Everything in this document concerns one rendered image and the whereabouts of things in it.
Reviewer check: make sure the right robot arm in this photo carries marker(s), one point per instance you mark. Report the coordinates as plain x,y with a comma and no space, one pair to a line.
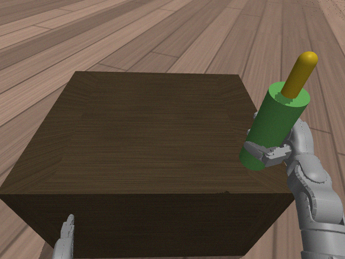
320,209

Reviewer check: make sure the right robot hand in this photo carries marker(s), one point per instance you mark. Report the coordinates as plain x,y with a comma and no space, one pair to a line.
298,141

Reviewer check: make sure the left robot hand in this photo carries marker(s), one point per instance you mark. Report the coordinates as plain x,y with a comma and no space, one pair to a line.
64,247

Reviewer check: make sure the bottle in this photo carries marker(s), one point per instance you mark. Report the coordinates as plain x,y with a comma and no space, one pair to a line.
283,104

